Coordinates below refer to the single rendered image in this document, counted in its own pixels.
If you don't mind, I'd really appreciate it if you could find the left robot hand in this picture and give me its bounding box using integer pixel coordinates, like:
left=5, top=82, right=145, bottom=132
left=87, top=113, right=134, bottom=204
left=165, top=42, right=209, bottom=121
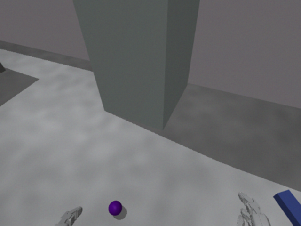
left=54, top=207, right=82, bottom=226

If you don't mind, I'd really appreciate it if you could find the right robot hand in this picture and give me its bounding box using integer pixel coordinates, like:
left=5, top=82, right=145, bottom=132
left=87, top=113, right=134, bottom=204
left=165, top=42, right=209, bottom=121
left=237, top=192, right=271, bottom=226

